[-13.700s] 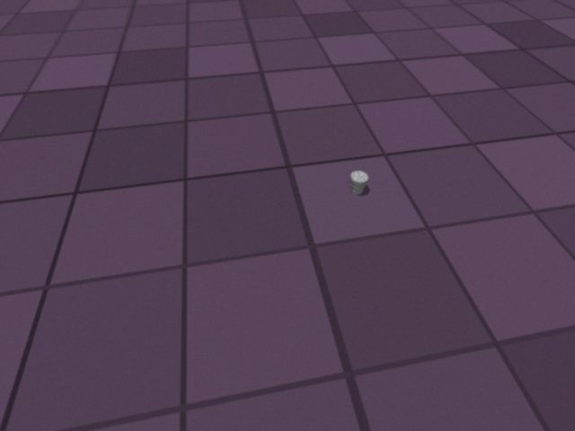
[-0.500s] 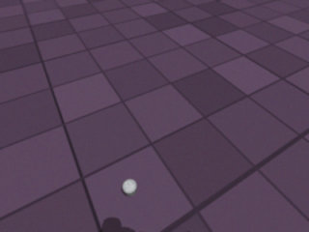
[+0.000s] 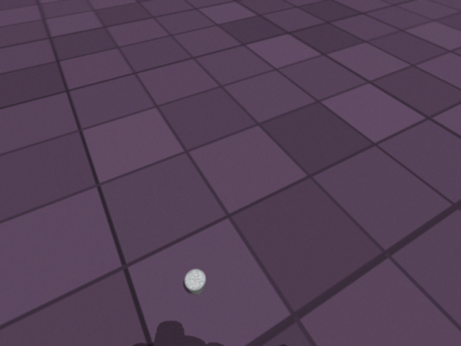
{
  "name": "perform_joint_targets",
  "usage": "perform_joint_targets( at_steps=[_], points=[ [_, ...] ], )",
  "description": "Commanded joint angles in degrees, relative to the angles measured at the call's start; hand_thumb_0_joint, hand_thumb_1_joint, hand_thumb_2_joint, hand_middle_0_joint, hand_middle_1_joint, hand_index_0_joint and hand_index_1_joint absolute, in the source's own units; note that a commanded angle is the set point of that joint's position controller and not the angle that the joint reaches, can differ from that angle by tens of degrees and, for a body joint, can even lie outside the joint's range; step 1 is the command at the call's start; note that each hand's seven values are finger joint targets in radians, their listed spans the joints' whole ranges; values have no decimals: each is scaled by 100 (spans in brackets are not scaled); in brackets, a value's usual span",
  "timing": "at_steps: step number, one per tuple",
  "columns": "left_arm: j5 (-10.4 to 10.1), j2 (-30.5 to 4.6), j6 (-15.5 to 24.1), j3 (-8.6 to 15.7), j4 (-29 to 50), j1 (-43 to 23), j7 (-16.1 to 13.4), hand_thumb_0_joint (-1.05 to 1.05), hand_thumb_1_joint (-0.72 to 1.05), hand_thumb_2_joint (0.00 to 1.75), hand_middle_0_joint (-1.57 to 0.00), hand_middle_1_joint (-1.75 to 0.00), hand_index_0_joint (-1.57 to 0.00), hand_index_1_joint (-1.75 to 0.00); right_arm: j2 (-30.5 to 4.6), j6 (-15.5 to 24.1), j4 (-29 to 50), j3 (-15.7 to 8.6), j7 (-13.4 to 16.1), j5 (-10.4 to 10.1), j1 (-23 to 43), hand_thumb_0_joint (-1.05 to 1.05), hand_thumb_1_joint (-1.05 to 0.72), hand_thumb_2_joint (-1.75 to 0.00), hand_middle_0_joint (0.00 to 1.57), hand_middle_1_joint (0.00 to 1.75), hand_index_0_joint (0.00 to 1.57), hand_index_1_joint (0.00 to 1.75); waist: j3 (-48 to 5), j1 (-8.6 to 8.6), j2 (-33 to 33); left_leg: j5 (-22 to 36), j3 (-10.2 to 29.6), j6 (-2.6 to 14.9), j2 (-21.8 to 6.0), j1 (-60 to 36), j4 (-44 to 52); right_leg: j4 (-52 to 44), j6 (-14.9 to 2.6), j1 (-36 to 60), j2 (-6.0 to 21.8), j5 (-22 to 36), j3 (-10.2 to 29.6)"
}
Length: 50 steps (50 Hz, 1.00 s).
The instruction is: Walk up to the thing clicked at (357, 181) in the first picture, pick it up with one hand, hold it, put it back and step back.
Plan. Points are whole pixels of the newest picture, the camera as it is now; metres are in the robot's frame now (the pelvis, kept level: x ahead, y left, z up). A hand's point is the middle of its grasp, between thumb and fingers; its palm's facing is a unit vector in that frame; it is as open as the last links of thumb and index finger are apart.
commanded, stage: stand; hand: left
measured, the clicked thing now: (196, 283) +0.48 +0.16 -0.73
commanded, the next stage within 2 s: walk up in 0.92 s
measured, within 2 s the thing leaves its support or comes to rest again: neither
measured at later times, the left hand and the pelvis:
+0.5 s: hand out of the picture +0.09 +0.25 -0.15, palm faces -0.03 -0.94 -0.35, open 7.3 cm; pelvis +0.01 -0.01 +0.00, yaw +0 degrees
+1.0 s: hand out of the picture +0.08 +0.25 -0.16, palm faces -0.03 -0.94 -0.35, open 7.3 cm; pelvis +0.00 -0.01 +0.00, yaw -1 degrees
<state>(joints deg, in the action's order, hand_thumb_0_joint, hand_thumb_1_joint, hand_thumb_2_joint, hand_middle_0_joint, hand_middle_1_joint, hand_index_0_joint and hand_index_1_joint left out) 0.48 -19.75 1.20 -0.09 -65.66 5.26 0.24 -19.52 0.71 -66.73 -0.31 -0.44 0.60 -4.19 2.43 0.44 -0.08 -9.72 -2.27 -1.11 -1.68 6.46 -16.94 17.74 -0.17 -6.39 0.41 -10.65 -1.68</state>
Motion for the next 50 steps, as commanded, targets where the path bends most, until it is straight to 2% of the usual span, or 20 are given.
perform_joint_targets(
  at_steps=[1, 5, 6, 8, 11, 17, 20, 22, 23, 28, 31, 35, 37, 40, 45, 46, 47, 48, 49, 50],
  points=[
    [-20, -1223, 96, 252, 348, -223, -74, 0, 90, 90, -20, -30, -20, -30, -1204, 133, 352, -183, 76, -16, 264, 0, -90, -90, 20, 30, 20, 30, -588, -32, 28, 1188, 558, 157, -684, -232, 119, -235, -60, 188, 767, 1273, 569],
    [-15, -1205, 94, 249, 339, -236, -84, 0, 90, 90, -20, -30, -20, -30, -1184, 127, 372, -171, 88, -12, 265, 0, -90, -90, 20, 30, 20, 30, -554, -25, 48, 1285, 556, 158, -687, -273, 121, -253, -46, 178, 778, 1366, 572],
    [-12, -1235, 88, 264, 350, -276, -86, 0, 90, 90, -20, -30, -20, -30, -1197, 116, 368, -180, 92, -8, 176, 0, -90, -90, 20, 30, 20, 30, -634, 8, 1, 1132, 527, 158, -673, -239, 133, -242, -65, 248, 783, 1260, 564],
    [-27, -1236, 90, 258, 351, -293, -85, 0, 90, 90, -20, -30, -20, -30, -1180, 126, 378, -165, 92, -10, 190, 0, -90, -90, 20, 30, 20, 30, -573, 3, -10, 1349, 551, 143, -690, -241, 144, -220, -64, 263, 783, 1425, 559],
    [-20, -1222, 84, 263, 345, -260, -78, 0, 90, 90, -20, -30, -20, -30, -1232, 135, 365, -180, 106, -11, 213, 0, -90, -90, 20, 30, 20, 30, -614, -18, 144, 1347, 531, 155, -700, -325, 126, -252, -76, 266, 802, 1420, 590],
    [-11, -1204, 81, 246, 353, -272, -87, 0, 90, 90, -20, -30, -20, -30, -1209, 127, 386, -177, 99, -8, 213, 0, -90, -90, 20, 30, 20, 30, -514, -30, -27, 1294, 566, 132, -700, -230, 166, -265, -66, 256, 764, 1331, 524],
    [-23, -1197, 86, 245, 368, -287, -90, 0, 90, 90, -20, -30, -20, -30, -1227, 120, 404, -176, 100, -4, 207, 0, -90, -90, 20, 30, 20, 30, -526, -24, 75, 1089, 523, 149, -669, -227, 159, -321, -66, 219, 792, 1265, 584],
    [-6, -1220, 94, 245, 354, -249, -97, 0, 90, 90, -20, -30, -20, -30, -1190, 112, 422, -181, 92, -13, 245, 0, -90, -90, 20, 30, 20, 30, -580, -28, -37, 1252, 542, 158, -694, -331, 113, -291, -59, 233, 787, 1443, 534],
    [-6, -1237, 98, 249, 358, -268, -101, 0, 90, 90, -20, -30, -20, -30, -1179, 101, 417, -178, 90, -16, 163, 0, -90, -90, 20, 30, 20, 30, -567, 3, -66, 1089, 533, 159, -672, -267, 136, -321, -58, 247, 783, 1321, 533],
    [-22, -1242, 108, 254, 369, -229, -100, 0, 90, 90, -20, -30, -20, -30, -1199, 117, 422, -175, 94, -13, 132, 0, -90, -90, 20, 30, 20, 30, -659, -14, 27, 1455, 510, 165, -699, -368, 81, -249, -82, 375, 811, 1744, 546],
    [-19, -1270, 101, 256, 369, -233, -106, 0, 90, 90, -20, -30, -20, -30, -1179, 103, 436, -176, 99, -10, 122, 0, -90, -90, 20, 30, 20, 30, -572, -4, 8, 1344, 503, 146, -681, -352, 110, -261, -75, 286, 791, 1629, 553],
    [-20, -1270, 73, 264, 364, -255, -91, 0, 90, 90, -20, -30, -20, -30, -1178, 91, 423, -159, 100, 2, 112, 0, -90, -90, 20, 30, 20, 30, -310, -7, 114, 577, 524, 148, -632, -112, 244, -425, -76, 92, 751, 732, 592],
    [0, -1259, 69, 253, 344, -178, -88, 0, 90, 90, -20, -30, -20, -30, -1185, 95, 449, -171, 91, -5, 181, 0, -90, -90, 20, 30, 20, 30, -245, -39, 52, 678, 571, 150, -650, -161, 231, -426, -68, -26, 721, 702, 551],
    [-2, -1258, 82, 250, 381, -182, -85, 0, 90, 90, -20, -30, -20, -30, -1201, 109, 447, -180, 96, -6, 105, 0, -90, -90, 20, 30, 20, 30, -498, -24, 8, 1003, 553, 162, -698, -354, 156, -341, -104, 102, 761, 1101, 570],
    [-15, -1240, 97, 239, 371, -146, -85, 0, 90, 90, -20, -30, -20, -30, -1234, 113, 447, -170, 93, -8, 124, 0, -90, -90, 20, 30, 20, 30, -477, -38, 106, 997, 552, 171, -684, -315, 153, -362, -87, 143, 766, 1143, 588],
    [153, -1590, -12, 579, 681, 73, 52, 0, 90, 90, -20, -30, -20, -30, -1566, 202, 591, -411, 161, 74, -467, 0, -90, -90, 20, 30, 20, 30, -691, 60, -396, -69, 458, 422, -577, -647, -177, 96, -232, -81, 386, 57, 474],
    [179, -1496, -71, 574, 744, -15, 100, 0, 90, 90, -20, -30, -20, -30, -1644, 227, 516, -466, 190, 100, -752, 0, -90, -90, 20, 30, 20, 30, -560, 154, -216, -739, 672, 575, -751, -931, -124, 395, -272, -782, 337, -773, 438],
    [214, -1363, -116, 576, 834, -149, 143, 0, 90, 90, -20, -30, -20, -30, -1797, 234, 454, -551, 216, 106, -1055, 0, -90, -90, 20, 30, 20, 30, -356, 284, 181, -1496, 1175, 795, -1087, -1154, 179, 845, -258, -1439, 178, -1445, 273],
    [239, -1273, -176, 592, 919, -194, 190, 0, 90, 90, -20, -30, -20, -30, -1922, 239, 497, -641, 238, 122, -1113, 0, -90, -90, 20, 30, 20, 30, 7, 347, 535, -2093, 1733, 1164, -1673, -833, 607, 1740, -172, -1853, 102, -1703, 165],
    [261, -1344, -227, 654, 1060, -173, 219, 0, 90, 90, -20, -30, -20, -30, -2078, 264, 638, -739, 260, 146, -1034, 0, -90, -90, 20, 30, 20, 30, 377, 342, 629, -2419, 2263, 1524, -2225, -298, 992, 2768, -119, -2181, 228, -1982, 436]
  ],
)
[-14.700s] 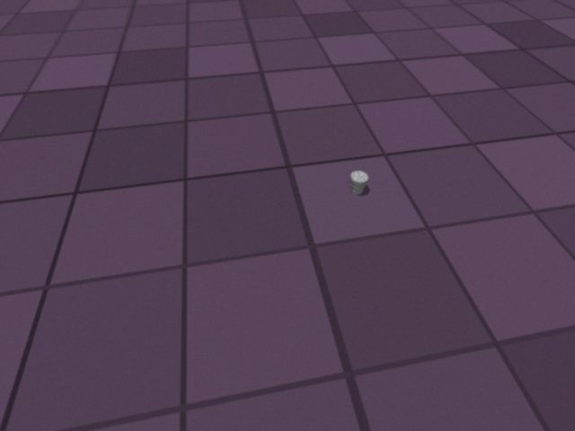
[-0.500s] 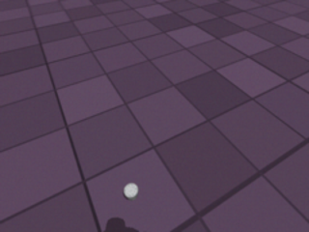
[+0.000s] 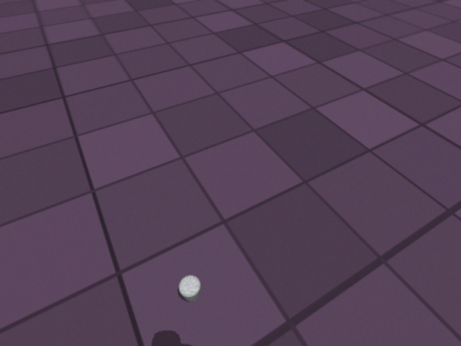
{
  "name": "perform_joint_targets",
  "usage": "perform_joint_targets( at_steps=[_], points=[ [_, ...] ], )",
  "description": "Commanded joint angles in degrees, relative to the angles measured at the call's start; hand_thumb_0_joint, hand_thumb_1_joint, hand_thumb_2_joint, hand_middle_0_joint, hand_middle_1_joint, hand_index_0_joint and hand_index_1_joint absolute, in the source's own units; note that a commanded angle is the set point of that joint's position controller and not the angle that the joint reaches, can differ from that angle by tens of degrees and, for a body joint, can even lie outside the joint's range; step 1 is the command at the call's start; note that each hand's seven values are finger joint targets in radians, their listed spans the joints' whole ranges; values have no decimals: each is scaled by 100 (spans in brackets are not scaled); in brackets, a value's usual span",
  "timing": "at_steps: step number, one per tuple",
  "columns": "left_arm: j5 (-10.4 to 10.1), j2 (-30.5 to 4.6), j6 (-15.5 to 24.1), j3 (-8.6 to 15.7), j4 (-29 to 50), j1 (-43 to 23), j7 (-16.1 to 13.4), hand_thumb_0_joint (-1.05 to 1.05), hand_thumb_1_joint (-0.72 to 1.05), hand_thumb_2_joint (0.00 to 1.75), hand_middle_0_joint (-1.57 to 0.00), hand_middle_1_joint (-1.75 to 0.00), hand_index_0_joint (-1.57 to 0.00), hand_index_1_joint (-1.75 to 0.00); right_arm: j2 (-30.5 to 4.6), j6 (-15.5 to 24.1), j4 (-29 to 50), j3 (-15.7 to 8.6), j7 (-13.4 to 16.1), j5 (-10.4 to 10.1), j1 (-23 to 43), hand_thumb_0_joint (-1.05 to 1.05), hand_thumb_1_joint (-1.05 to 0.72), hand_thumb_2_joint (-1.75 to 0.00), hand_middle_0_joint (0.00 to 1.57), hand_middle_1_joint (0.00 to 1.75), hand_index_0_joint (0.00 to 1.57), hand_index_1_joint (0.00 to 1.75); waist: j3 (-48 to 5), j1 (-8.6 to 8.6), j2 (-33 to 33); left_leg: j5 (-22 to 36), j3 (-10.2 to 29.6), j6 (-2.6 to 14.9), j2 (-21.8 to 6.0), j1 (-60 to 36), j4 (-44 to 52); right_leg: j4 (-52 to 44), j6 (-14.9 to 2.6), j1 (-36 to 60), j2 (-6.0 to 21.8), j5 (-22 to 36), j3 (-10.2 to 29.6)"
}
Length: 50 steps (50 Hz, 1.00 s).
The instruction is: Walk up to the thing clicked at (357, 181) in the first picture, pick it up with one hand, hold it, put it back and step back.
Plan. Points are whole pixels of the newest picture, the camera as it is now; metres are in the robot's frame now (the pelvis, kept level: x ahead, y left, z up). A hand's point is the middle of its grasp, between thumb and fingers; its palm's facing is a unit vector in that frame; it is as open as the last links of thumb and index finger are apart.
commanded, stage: walk up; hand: left
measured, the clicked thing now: (190, 290) +0.48 +0.17 -0.73
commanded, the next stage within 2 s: stand in 1.94 s
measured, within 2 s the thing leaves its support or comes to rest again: neither
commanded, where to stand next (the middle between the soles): +0.10 -0.02 m, yaw -1 degrees
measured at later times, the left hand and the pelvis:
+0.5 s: hand out of the picture +0.14 +0.19 -0.16, palm faces -0.02 -0.92 -0.38, open 7.3 cm; pelvis +0.06 -0.07 -0.01, yaw -1 degrees
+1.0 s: hand out of the picture +0.15 +0.24 -0.16, palm faces -0.05 -0.91 -0.42, open 7.3 cm; pelvis +0.06 -0.03 -0.02, yaw -1 degrees
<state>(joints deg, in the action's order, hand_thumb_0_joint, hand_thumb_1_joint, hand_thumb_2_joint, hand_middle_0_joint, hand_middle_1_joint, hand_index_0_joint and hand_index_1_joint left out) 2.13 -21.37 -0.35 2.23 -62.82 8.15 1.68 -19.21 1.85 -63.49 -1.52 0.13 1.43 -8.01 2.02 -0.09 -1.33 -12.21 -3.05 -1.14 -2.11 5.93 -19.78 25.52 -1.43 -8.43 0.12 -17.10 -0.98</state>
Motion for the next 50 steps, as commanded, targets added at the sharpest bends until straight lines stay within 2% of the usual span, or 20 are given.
perform_joint_targets(
  at_steps=[1, 6, 9, 10, 11, 12, 13, 16, 22, 27, 30, 32, 33, 34, 36, 41, 44, 46, 47, 50],
  points=[
    [72, -1235, -107, 478, 836, -259, 101, 0, 90, 90, -20, -30, -20, -30, -2203, 194, 494, -665, 233, 83, -361, 0, -90, -90, 20, 30, 20, 30, 652, 195, 750, -2067, 2469, 1614, -2398, 189, 1342, 2544, 2, -2040, 416, -1262, 718],
    [-35, -1094, -28, 460, 956, 131, 242, 0, 90, 90, -20, -30, -20, -30, -1846, 251, 919, -596, 130, 146, -101, 0, -90, -90, 20, 30, 20, 30, 360, -13, 1171, -253, 938, 1162, -1520, -76, 426, 1369, -18, -1515, 519, -966, 504],
    [-52, -983, 113, 463, 544, 1165, 77, 0, 90, 90, -20, -30, -20, -30, -1390, 55, 1162, -437, 32, 70, 342, 0, -90, -90, 20, 30, 20, 30, -86, -485, 469, 239, -97, 608, -632, 944, -1404, -274, 164, 650, -51, 937, -79],
    [-30, -1420, 179, 556, 522, 1288, -27, 0, 90, 90, -20, -30, -20, -30, -942, -1, 1214, -285, 28, 11, 14, 0, -90, -90, 20, 30, 20, 30, -178, -472, -922, -977, -445, 304, -123, 1456, -2509, -846, 120, 870, 529, 1412, 895],
    [4, -1784, 238, 603, 684, 1068, -125, 0, 90, 90, -20, -30, -20, -30, -708, -99, 1294, -177, 46, -28, -147, 0, -90, -90, 20, 30, 20, 30, -118, -354, -1517, -2401, 231, 134, 368, 1965, -3085, -1299, -249, 533, 1450, 1060, 2501],
    [15, -1964, 225, 585, 868, 663, -153, 0, 90, 90, -20, -30, -20, -30, -1130, -206, 1166, -318, 68, -59, -373, 0, -90, -90, 20, 30, 20, 30, -157, -216, -725, -2254, 749, 141, 149, 1490, -3353, -1508, -684, -155, 1830, -586, 3004],
    [21, -2026, 214, 555, 1008, 297, -167, 0, 90, 90, -20, -30, -20, -30, -1375, -221, 1065, -405, 62, -75, -460, 0, -90, -90, 20, 30, 20, 30, 105, -81, -679, -2239, 654, 145, 3, 1337, -3487, -1367, -1061, -584, 1918, -711, 3014],
    [-96, -1515, 288, 431, 1095, 70, -240, 0, 90, 90, -20, -30, -20, -30, -1374, -271, 836, -347, 57, -168, -656, 0, -90, -90, 20, 30, 20, 30, 42, 60, -529, -1736, 1053, 171, -133, 1673, -3421, -915, -779, -36, 1394, 683, 1702],
    [-131, -1614, 371, 480, 1169, 492, -397, 0, 90, 90, -20, -30, -20, -30, -1388, -380, 1082, -381, 56, -23, -414, 0, -90, -90, 20, 30, 20, 30, -158, -170, -438, -1478, 1079, 173, -64, 1702, -2824, -186, -1139, 391, 1873, 3648, 1504],
    [-169, -1670, 316, 438, 1382, 101, -464, 0, 90, 90, -20, -30, -20, -30, -1391, -376, 1238, -476, -62, 29, -417, 0, -90, -90, 20, 30, 20, 30, -269, 9, -698, -1094, 574, 252, -9, 1221, -2275, 420, -1043, -40, 1747, 4183, 1055],
    [-222, -1539, 238, 352, 1504, -235, -455, 0, 90, 90, -20, -30, -20, -30, -1462, -299, 1179, -584, -89, 59, -760, 0, -90, -90, 20, 30, 20, 30, -423, 319, -343, 689, 556, 429, 6, 369, -819, 1232, -565, -563, 1322, 2955, 662],
    [-349, -1032, 170, 208, 1517, -7, -448, 0, 90, 90, -20, -30, -20, -30, -1925, -188, 1433, -648, -63, 57, -207, 0, -90, -90, 20, 30, 20, 30, -464, 19, 1144, 2695, 2435, 1114, -1305, -97, -320, 2370, 36, -1471, -88, -115, -42],
    [-320, -1210, 122, 265, 1350, -75, -504, 0, 90, 90, -20, -30, -20, -30, -1992, -169, 1410, -613, -69, -5, -189, 0, -90, -90, 20, 30, 20, 30, -564, 187, 1442, 2786, 2824, 1700, -1726, 199, -399, 2884, 5, -1230, -146, -2035, 288],
    [-313, -1209, 119, 237, 1288, -105, -498, 0, 90, 90, -20, -30, -20, -30, -1830, -174, 1363, -606, -58, -5, -178, 0, -90, -90, 20, 30, 20, 30, -416, 122, 1209, 2711, 2635, 1760, -1642, 292, -431, 2690, -30, -1188, 40, -2003, 484],
    [-324, -1212, 158, 246, 1200, -24, -457, 0, 90, 90, -20, -30, -20, -30, -1569, -210, 1532, -502, -20, 18, 131, 0, -90, -90, 20, 30, 20, 30, -357, 54, 1143, 3093, 1622, 1419, -1088, 181, -753, 2632, -55, -1303, -13, -1792, 468],
    [-274, -1029, 237, 185, 1050, 78, -404, 0, 90, 90, -20, -30, -20, -30, -1519, -228, 1497, -420, 25, -92, 162, 0, -90, -90, 20, 30, 20, 30, -643, 3, 1072, 3501, 1330, 1116, -939, -241, -1254, 774, 85, -683, -18, -455, -76],
    [-147, -1299, 314, 229, 939, 139, -414, 0, 90, 90, -20, -30, -20, -30, -1350, -255, 1518, -332, 3, -239, 300, 0, -90, -90, 20, 30, 20, 30, -755, -99, 406, 2216, 1090, 595, -651, 727, -1495, -8, -168, 589, 461, 1836, 682],
    [-166, -1684, 342, 243, 968, -206, -389, 0, 90, 90, -20, -30, -20, -30, -1210, -300, 1474, -284, -11, -261, 339, 0, -90, -90, 20, 30, 20, 30, -519, 4, -286, -164, 654, 242, 59, 868, -1772, -241, -932, -19, 1683, 2271, 1824],
    [-129, -1768, 325, 228, 1094, -612, -354, 0, 90, 90, -20, -30, -20, -30, -1276, -342, 1340, -353, 2, -202, 158, 0, -90, -90, 20, 30, 20, 30, -376, 192, -688, -1115, 671, 258, 37, 428, -1865, -183, -1119, -621, 1843, 2155, 1961],
    [-189, -1318, 282, 128, 1041, -639, -303, 0, 90, 90, -20, -30, -20, -30, -1411, -205, 1124, -348, -67, -163, 282, 0, -90, -90, 20, 30, 20, 30, -224, 157, -371, 586, 1086, 410, -362, 4, -607, -64, -272, -835, 925, 1314, 896]
  ],
)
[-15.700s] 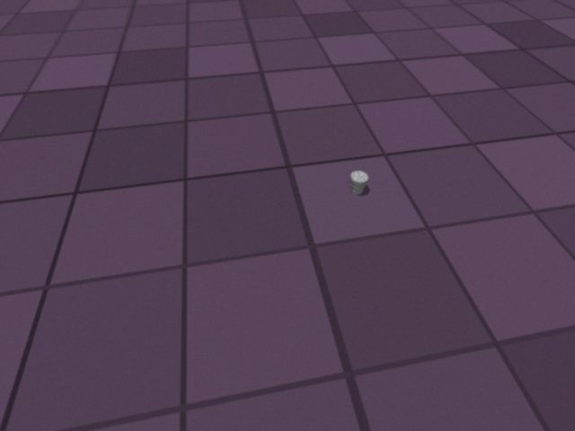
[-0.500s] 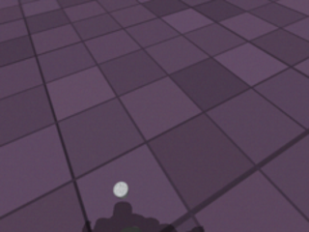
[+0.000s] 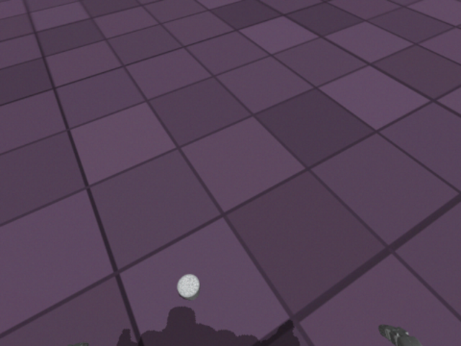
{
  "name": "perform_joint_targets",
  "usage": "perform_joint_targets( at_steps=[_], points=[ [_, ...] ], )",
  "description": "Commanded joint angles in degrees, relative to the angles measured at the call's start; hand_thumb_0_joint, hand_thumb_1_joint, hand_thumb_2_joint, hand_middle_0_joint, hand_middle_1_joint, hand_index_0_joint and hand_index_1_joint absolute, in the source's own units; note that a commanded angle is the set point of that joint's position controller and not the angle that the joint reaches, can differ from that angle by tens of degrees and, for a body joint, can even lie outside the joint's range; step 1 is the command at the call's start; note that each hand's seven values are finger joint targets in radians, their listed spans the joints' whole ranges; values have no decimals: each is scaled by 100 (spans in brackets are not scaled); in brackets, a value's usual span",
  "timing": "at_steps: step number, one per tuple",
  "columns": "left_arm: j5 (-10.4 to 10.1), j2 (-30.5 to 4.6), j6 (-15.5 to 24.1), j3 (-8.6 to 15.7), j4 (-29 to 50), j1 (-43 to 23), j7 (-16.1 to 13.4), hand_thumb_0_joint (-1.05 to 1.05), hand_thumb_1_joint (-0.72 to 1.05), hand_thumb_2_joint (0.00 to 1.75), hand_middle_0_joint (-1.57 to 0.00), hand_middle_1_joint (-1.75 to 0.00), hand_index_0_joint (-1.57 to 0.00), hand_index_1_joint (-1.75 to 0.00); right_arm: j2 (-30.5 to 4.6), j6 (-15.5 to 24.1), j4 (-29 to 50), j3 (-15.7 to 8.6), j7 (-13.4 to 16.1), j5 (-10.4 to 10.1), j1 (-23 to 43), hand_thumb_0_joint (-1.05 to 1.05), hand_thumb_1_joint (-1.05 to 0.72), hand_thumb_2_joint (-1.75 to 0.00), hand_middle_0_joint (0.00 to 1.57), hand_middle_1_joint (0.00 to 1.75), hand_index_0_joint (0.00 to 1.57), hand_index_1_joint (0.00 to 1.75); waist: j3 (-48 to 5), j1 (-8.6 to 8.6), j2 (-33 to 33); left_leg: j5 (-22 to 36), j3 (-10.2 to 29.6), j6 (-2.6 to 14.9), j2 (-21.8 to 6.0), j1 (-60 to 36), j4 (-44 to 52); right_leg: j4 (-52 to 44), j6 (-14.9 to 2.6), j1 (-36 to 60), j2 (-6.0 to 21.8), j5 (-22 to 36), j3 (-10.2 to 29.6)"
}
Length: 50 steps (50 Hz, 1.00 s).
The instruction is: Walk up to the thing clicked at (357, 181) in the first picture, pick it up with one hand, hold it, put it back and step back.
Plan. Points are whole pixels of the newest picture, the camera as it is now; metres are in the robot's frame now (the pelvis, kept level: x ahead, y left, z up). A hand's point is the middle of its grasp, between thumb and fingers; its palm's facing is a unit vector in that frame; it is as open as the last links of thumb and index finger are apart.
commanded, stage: walk up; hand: left
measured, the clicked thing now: (190, 289) +0.41 +0.21 -0.71
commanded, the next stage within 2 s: stand in 0.94 s
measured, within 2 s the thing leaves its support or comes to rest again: neither
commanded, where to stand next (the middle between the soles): +0.04 +0.01 m, yaw +0 degrees
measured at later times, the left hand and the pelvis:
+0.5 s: hand out of the picture +0.07 +0.25 -0.14, palm faces -0.03 -0.94 -0.34, open 7.3 cm; pelvis -0.01 +0.00 +0.02, yaw -1 degrees
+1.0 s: hand out of the picture +0.07 +0.25 -0.13, palm faces -0.04 -0.93 -0.35, open 7.3 cm; pelvis +0.00 -0.01 +0.02, yaw +0 degrees
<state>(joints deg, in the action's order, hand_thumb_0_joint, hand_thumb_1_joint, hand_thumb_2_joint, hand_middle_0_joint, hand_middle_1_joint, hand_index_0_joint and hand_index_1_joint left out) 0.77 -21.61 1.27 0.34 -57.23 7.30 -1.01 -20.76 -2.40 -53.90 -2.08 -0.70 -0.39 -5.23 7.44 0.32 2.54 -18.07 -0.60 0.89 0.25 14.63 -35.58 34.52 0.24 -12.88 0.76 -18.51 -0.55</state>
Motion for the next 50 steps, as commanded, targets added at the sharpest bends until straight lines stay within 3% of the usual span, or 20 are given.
perform_joint_targets(
  at_steps=[1, 3, 4, 6, 9, 13, 21, 28, 39, 46, 47, 50],
  points=[
    [-73, -1230, 110, 312, 409, -527, -20, 0, 90, 90, -20, -30, -20, -30, -1262, 264, 150, -278, -3, 21, 135, 0, -90, -90, 20, 30, 20, 30, -772, 26, -742, 1461, 964, 304, -703, -714, 1103, -880, -272, -171, 589, 1287, 639],
    [-69, -1167, 83, 299, 282, -394, 15, 0, 90, 90, -20, -30, -20, -30, -1252, 293, 94, -230, -20, 41, 257, 0, -90, -90, 20, 30, 20, 30, -782, -88, -609, 963, 1025, 337, -800, -442, 1306, -1088, -234, 152, 520, 635, 646],
    [-57, -1197, 79, 295, 265, -400, 23, 0, 90, 90, -20, -30, -20, -30, -1249, 298, 46, -214, -17, 58, 294, 0, -90, -90, 20, 30, 20, 30, -756, -70, -579, 817, 975, 321, -762, -390, 1455, -1137, -248, 235, 551, 605, 700],
    [-90, -1150, 77, 282, 165, -408, 35, 0, 90, 90, -20, -30, -20, -30, -1178, 317, -61, -170, -13, 68, 342, 0, -90, -90, 20, 30, 20, 30, -739, -103, -287, 846, 931, 218, -702, -461, 1675, -1190, -256, 304, 573, 773, 708],
    [-87, -1163, 84, 272, 52, -396, 34, 0, 90, 90, -20, -30, -20, -30, -1198, 336, -184, -174, -6, 67, 341, 0, -90, -90, 20, 30, 20, 30, -922, -81, -163, 1045, 851, 198, -707, -588, 1748, -1322, -232, 514, 567, 1115, 643],
    [-76, -1127, 68, 252, -101, -362, 41, 0, 90, 90, -20, -30, -20, -30, -1164, 331, -309, -155, -6, 67, 391, 0, -90, -90, 20, 30, 20, 30, -813, -95, 31, 607, 866, 157, -730, -505, 1996, -1497, -195, 541, 558, 916, 603],
    [-40, -1103, 82, 247, -286, -374, 47, 0, 90, 90, -20, -30, -20, -30, -1124, 342, -482, -149, 4, 67, 395, 0, -90, -90, 20, 30, 20, 30, -873, -70, -37, 833, 771, 105, -746, -722, 2048, -1738, -176, 500, 606, 1086, 608],
    [-5, -1137, 106, 253, -334, -377, 55, 0, 90, 90, -20, -30, -20, -30, -1178, 320, -568, -155, 1, 70, 357, 0, -90, -90, 20, 30, 20, 30, -800, -39, -216, 534, 726, 91, -693, -758, 2037, -1981, -185, 326, 669, 863, 731],
    [-6, -1132, 110, 279, -378, -404, 47, 0, 90, 90, -20, -30, -20, -30, -1157, 309, -664, -153, -6, 67, 223, 0, -90, -90, 20, 30, 20, 30, -724, -11, -332, 679, 733, 71, -650, -759, 1996, -2072, -182, 244, 701, 759, 759],
    [-11, -1122, 96, 293, -359, -404, 38, 0, 90, 90, -20, -30, -20, -30, -1135, 320, -671, -142, 15, 70, 179, 0, -90, -90, 20, 30, 20, 30, -959, -20, -280, 1158, 721, 82, -706, -777, 1938, -1897, -182, 512, 683, 1254, 653],
    [-26, -1070, 79, 221, -454, -301, 58, 0, 90, 90, -20, -30, -20, -30, -1037, 373, -742, -76, 33, 103, 115, 0, -90, -90, 20, 30, 20, 30, -1166, 1, -381, 885, 746, 72, -785, -874, 2143, -1943, -179, 622, 679, 764, 636],
    [-21, -1021, 73, 211, -458, -299, 82, 0, 90, 90, -20, -30, -20, -30, -1158, 427, -747, -85, 56, 115, 253, 0, -90, -90, 20, 30, 20, 30, -875, -56, -162, 570, 817, 62, -800, -691, 2245, -1918, -161, 530, 633, 703, 616]
  ],
)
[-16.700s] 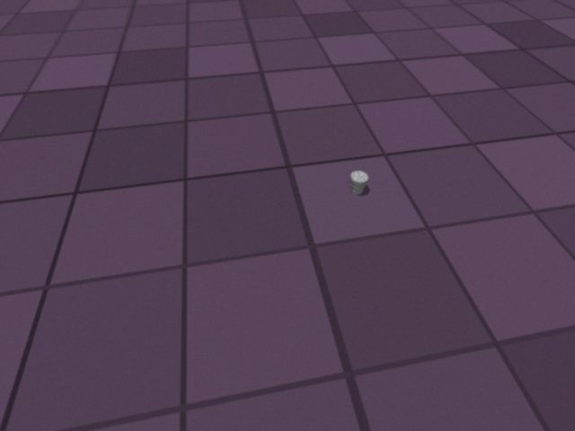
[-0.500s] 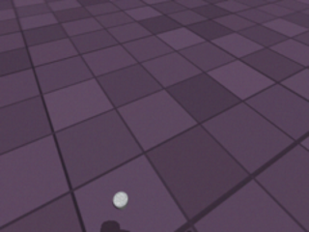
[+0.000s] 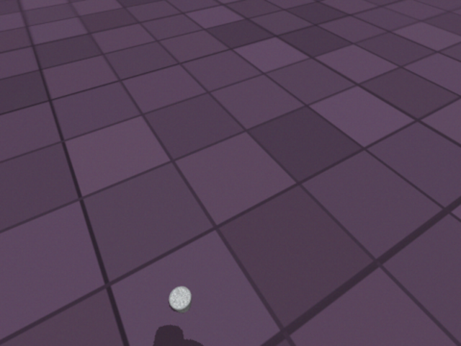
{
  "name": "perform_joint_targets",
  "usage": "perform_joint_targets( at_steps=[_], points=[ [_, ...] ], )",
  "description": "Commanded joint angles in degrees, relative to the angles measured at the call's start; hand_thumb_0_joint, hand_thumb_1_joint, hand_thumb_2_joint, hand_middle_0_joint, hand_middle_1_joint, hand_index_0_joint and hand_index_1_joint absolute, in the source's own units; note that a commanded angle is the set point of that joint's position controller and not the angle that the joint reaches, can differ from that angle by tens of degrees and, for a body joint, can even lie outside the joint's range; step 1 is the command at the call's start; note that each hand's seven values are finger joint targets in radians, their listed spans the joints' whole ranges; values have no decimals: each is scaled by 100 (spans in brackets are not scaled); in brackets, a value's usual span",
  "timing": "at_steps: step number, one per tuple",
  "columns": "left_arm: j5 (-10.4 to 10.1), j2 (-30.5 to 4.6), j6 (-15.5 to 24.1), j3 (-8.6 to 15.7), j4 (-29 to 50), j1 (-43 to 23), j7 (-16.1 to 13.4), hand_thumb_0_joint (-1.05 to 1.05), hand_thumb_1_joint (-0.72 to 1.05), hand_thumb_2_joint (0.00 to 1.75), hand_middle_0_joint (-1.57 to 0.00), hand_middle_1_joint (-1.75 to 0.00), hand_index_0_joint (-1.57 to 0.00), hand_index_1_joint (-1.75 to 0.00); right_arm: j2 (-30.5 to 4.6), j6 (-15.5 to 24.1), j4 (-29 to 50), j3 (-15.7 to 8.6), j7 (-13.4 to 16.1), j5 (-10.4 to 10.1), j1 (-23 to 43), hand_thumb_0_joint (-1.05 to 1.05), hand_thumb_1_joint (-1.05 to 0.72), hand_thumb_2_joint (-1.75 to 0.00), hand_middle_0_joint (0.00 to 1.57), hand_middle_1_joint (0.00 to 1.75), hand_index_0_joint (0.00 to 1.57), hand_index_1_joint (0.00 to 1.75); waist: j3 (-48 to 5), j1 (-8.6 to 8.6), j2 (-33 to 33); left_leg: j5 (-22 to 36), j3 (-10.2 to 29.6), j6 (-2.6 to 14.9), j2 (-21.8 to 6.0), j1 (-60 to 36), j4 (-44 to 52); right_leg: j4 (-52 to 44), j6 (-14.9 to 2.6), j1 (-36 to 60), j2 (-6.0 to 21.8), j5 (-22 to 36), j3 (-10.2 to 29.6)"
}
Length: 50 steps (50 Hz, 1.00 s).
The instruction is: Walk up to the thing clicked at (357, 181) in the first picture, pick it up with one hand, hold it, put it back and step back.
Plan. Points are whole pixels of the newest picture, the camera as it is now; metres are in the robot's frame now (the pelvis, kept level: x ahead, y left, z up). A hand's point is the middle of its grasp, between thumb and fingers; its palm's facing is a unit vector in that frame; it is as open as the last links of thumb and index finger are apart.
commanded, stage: stand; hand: left
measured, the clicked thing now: (181, 301) +0.42 +0.21 -0.73
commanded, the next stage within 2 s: none
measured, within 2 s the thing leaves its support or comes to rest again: neither
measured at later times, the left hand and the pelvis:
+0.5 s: hand out of the picture +0.11 +0.24 -0.15, palm faces -0.03 -0.94 -0.35, open 7.3 cm; pelvis +0.03 -0.01 +0.00, yaw +0 degrees
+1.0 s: hand out of the picture +0.10 +0.24 -0.15, palm faces -0.03 -0.93 -0.35, open 7.3 cm; pelvis +0.03 -0.02 +0.00, yaw +0 degrees
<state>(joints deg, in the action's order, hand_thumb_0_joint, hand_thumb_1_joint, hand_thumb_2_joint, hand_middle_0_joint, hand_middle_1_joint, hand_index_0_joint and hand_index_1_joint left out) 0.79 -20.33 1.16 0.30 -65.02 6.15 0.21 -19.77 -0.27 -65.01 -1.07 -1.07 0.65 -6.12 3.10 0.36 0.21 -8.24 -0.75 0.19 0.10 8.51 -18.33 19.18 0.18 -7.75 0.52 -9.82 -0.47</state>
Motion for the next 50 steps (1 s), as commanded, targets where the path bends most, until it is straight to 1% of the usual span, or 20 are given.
perform_joint_targets(
  at_steps=[1, 2, 4, 5, 6, 7, 8, 11, 14, 25, 28, 31, 32, 35, 36, 39, 43, 47, 49, 50],
  points=[
    [-9, -1170, 92, 204, 338, -208, -34, 0, 90, 90, -20, -30, -20, -30, -1225, 224, 364, -173, 98, 13, 334, 0, -90, -90, 20, 30, 20, 30, -504, -43, 18, -180, 779, 126, -785, -115, 478, -367, -167, 61, 690, -50, 611],
    [-11, -1190, 97, 203, 334, -214, -38, 0, 90, 90, -20, -30, -20, -30, -1237, 224, 349, -169, 103, 1, 344, 0, -90, -90, 20, 30, 20, 30, -471, -50, 29, 113, 749, 125, -774, -164, 417, -397, -159, 41, 708, 121, 639],
    [-21, -1223, 116, 198, 334, -196, -42, 0, 90, 90, -20, -30, -20, -30, -1207, 244, 311, -152, 103, 2, 255, 0, -90, -90, 20, 30, 20, 30, -356, -22, 9, 331, 727, 98, -764, -198, 402, -420, -154, -11, 710, 231, 648],
    [-20, -1211, 117, 196, 335, -189, -44, 0, 90, 90, -20, -30, -20, -30, -1236, 243, 307, -161, 108, 5, 213, 0, -90, -90, 20, 30, 20, 30, -392, -1, 35, 289, 713, 99, -763, -164, 375, -440, -143, 12, 701, 195, 642],
    [-26, -1222, 122, 195, 338, -204, -47, 0, 90, 90, -20, -30, -20, -30, -1249, 249, 299, -159, 117, 3, 226, 0, -90, -90, 20, 30, 20, 30, -432, -9, 61, 505, 703, 114, -788, -241, 334, -402, -149, 87, 729, 422, 649],
    [-33, -1197, 122, 187, 318, -187, -48, 0, 90, 90, -20, -30, -20, -30, -1234, 252, 290, -143, 114, -3, 216, 0, -90, -90, 20, 30, 20, 30, -384, -1, 68, 453, 704, 110, -774, -172, 357, -436, -132, 104, 724, 440, 640],
    [-21, -1221, 119, 189, 328, -187, -51, 0, 90, 90, -20, -30, -20, -30, -1232, 258, 310, -150, 121, -5, 261, 0, -90, -90, 20, 30, 20, 30, -458, -12, 15, 658, 689, 97, -791, -267, 322, -389, -146, 147, 730, 584, 614],
    [-40, -1207, 121, 192, 318, -183, -47, 0, 90, 90, -20, -30, -20, -30, -1230, 265, 274, -131, 135, -11, 208, 0, -90, -90, 20, 30, 20, 30, -480, -1, 75, 746, 651, 85, -789, -320, 317, -400, -139, 193, 738, 745, 636],
    [-47, -1197, 134, 189, 334, -186, -58, 0, 90, 90, -20, -30, -20, -30, -1249, 260, 279, -128, 144, -21, 197, 0, -90, -90, 20, 30, 20, 30, -622, -3, 36, 1064, 612, 93, -803, -427, 238, -373, -137, 351, 764, 1136, 623],
    [-45, -1226, 120, 208, 345, -248, -87, 0, 90, 90, -20, -30, -20, -30, -1222, 229, 305, -103, 170, -25, 271, 0, -90, -90, 20, 30, 20, 30, -615, 16, -40, 1213, 546, 47, -808, -496, 184, -396, -136, 467, 763, 1501, 572],
    [-44, -1194, 117, 197, 332, -185, -96, 0, 90, 90, -20, -30, -20, -30, -1220, 215, 311, -99, 172, -33, 304, 0, -90, -90, 20, 30, 20, 30, -606, 3, -33, 1380, 550, 49, -815, -534, 134, -396, -114, 475, 744, 1708, 527],
    [-44, -1220, 112, 208, 350, -237, -104, 0, 90, 90, -20, -30, -20, -30, -1223, 192, 331, -105, 170, -25, 326, 0, -90, -90, 20, 30, 20, 30, -584, 4, -59, 1015, 544, 50, -797, -465, 186, -461, -125, 479, 748, 1389, 549],
    [-43, -1220, 105, 207, 337, -250, -100, 0, 90, 90, -20, -30, -20, -30, -1215, 188, 331, -95, 168, -33, 351, 0, -90, -90, 20, 30, 20, 30, -441, 6, -10, 884, 560, 42, -781, -384, 239, -527, -128, 388, 743, 1205, 578],
    [-37, -1256, 117, 227, 362, -239, -97, 0, 90, 90, -20, -30, -20, -30, -1213, 201, 349, -95, 169, -27, 293, 0, -90, -90, 20, 30, 20, 30, -596, 9, 7, 1046, 550, 61, -807, -505, 213, -462, -139, 473, 754, 1356, 572],
    [-51, -1248, 115, 224, 354, -263, -98, 0, 90, 90, -20, -30, -20, -30, -1183, 204, 340, -80, 166, -27, 309, 0, -90, -90, 20, 30, 20, 30, -456, 11, 6, 950, 568, 45, -796, -409, 262, -511, -143, 388, 739, 1222, 572],
    [-43, -1222, 109, 213, 347, -254, -94, 0, 90, 90, -20, -30, -20, -30, -1201, 211, 356, -82, 167, -28, 322, 0, -90, -90, 20, 30, 20, 30, -484, 4, 7, 990, 585, 60, -820, -449, 268, -499, -150, 410, 735, 1192, 560],
    [-39, -1256, 99, 225, 351, -261, -95, 0, 90, 90, -20, -30, -20, -30, -1235, 203, 348, -99, 172, -29, 295, 0, -90, -90, 20, 30, 20, 30, -409, 9, -28, 731, 575, 59, -795, -409, 296, -555, -156, 332, 720, 931, 588],
    [-43, -1236, 99, 212, 367, -245, -88, 0, 90, 90, -20, -30, -20, -30, -1213, 205, 341, -91, 167, -21, 256, 0, -90, -90, 20, 30, 20, 30, -422, 8, 11, 669, 582, 60, -792, -386, 310, -566, -162, 301, 706, 811, 584],
    [-25, -1217, 101, 203, 368, -201, -83, 0, 90, 90, -20, -30, -20, -30, -1239, 212, 361, -99, 165, -24, 297, 0, -90, -90, 20, 30, 20, 30, -556, -3, 74, 798, 582, 82, -820, -499, 258, -514, -162, 328, 710, 964, 571],
    [-30, -1224, 106, 204, 356, -176, -88, 0, 90, 90, -20, -30, -20, -30, -1218, 209, 355, -91, 164, -20, 274, 0, -90, -90, 20, 30, 20, 30, -469, -19, -12, 770, 595, 63, -800, -411, 288, -531, -150, 321, 702, 955, 566]
  ],
)
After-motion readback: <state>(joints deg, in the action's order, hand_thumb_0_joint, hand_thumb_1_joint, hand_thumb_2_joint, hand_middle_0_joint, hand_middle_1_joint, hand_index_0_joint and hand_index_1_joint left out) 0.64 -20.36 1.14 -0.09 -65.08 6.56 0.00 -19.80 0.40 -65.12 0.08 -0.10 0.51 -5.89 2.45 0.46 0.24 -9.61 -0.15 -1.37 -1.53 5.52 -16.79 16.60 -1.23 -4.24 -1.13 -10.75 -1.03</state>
